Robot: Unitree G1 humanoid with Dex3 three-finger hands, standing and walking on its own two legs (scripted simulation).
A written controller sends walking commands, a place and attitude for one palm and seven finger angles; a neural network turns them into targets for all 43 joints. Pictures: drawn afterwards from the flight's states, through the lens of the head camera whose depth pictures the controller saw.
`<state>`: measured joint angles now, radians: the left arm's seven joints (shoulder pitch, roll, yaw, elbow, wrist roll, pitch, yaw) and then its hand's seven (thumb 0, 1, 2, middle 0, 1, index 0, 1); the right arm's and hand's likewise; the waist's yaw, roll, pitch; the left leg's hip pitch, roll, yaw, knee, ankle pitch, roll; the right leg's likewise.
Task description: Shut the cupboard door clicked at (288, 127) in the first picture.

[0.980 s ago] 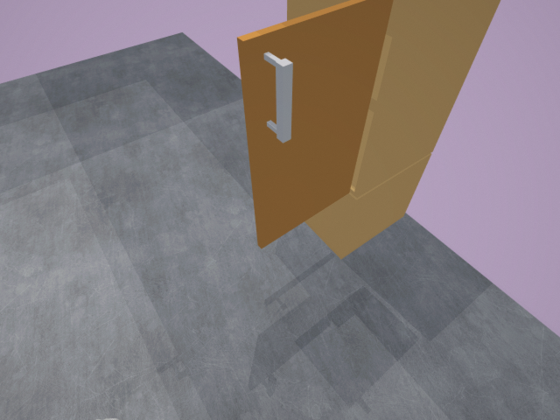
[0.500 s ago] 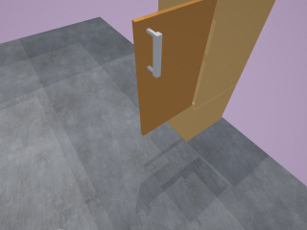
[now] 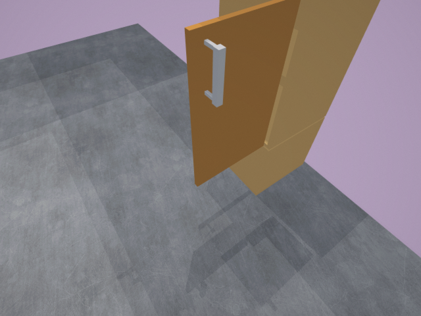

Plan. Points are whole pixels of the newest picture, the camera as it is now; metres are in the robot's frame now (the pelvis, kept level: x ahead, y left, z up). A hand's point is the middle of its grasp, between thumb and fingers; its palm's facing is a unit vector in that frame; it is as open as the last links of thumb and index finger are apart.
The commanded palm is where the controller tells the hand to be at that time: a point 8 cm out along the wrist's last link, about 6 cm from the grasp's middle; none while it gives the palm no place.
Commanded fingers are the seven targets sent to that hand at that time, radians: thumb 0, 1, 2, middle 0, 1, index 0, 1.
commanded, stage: walk around to get in front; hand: left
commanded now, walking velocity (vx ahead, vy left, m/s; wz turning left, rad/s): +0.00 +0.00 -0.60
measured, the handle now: (213, 74) +0.61 +0.03 +0.13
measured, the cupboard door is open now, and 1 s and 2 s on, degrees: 92 92 92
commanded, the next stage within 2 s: none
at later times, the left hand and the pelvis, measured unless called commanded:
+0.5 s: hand out of the picture +0.04 +0.17 -0.18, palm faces -0.18 -0.94 -0.29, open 7.4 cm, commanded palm none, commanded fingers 0.00 0.90 0.90 -0.20 -0.30 -0.20 -0.30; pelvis -0.04 -0.03 -0.02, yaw -13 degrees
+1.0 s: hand out of the picture +0.13 +0.17 -0.18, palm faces -0.41 -0.88 -0.23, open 7.4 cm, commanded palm none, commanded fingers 0.00 0.90 0.90 -0.20 -0.30 -0.20 -0.30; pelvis -0.05 +0.00 -0.01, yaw -29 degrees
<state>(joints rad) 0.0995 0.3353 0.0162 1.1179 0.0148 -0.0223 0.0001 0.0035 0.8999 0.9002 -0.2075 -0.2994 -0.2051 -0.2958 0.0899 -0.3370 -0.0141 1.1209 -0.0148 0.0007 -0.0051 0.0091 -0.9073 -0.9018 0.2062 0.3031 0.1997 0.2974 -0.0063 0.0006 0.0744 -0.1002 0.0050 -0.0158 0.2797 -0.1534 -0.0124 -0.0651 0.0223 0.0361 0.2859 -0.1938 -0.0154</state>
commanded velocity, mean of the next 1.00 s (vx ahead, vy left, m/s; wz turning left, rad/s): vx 0.00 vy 0.00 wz -0.60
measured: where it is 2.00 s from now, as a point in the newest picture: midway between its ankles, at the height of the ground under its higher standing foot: outside the picture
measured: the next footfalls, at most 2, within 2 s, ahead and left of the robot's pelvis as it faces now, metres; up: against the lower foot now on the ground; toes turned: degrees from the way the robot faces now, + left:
left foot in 0.88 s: +0.04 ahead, +0.12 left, +0.00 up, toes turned -29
right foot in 1.18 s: -0.10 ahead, -0.15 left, +0.00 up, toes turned -40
